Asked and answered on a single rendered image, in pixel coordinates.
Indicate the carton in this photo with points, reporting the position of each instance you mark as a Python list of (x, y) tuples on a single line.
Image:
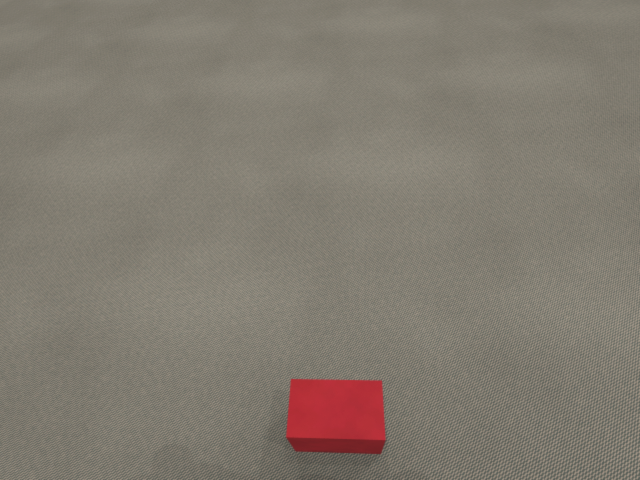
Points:
[(336, 416)]

